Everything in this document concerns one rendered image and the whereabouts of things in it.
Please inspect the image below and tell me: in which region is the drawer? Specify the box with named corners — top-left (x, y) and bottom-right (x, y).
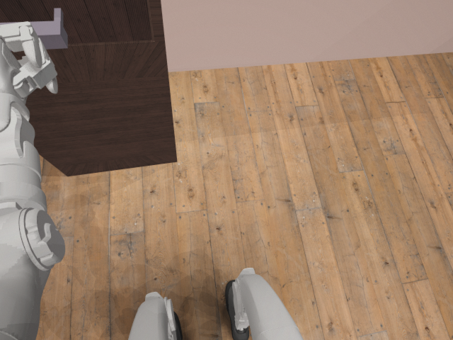
top-left (0, 0), bottom-right (152, 44)

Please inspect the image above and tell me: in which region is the robot left forearm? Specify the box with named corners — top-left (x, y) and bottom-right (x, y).
top-left (0, 92), bottom-right (47, 216)

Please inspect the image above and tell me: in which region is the handle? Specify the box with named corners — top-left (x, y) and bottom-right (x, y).
top-left (0, 8), bottom-right (68, 51)

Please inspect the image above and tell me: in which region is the cabinet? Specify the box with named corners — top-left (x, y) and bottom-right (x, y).
top-left (11, 0), bottom-right (177, 176)

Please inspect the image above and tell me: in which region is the right robot shin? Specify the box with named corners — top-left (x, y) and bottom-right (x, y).
top-left (234, 268), bottom-right (255, 330)

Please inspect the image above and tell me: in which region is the robot left hand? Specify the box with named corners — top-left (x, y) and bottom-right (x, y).
top-left (0, 21), bottom-right (58, 104)

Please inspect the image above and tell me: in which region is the robot left thigh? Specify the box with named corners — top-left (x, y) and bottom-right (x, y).
top-left (128, 297), bottom-right (176, 340)

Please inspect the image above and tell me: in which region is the left robot upper arm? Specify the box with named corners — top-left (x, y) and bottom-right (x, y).
top-left (0, 208), bottom-right (65, 340)

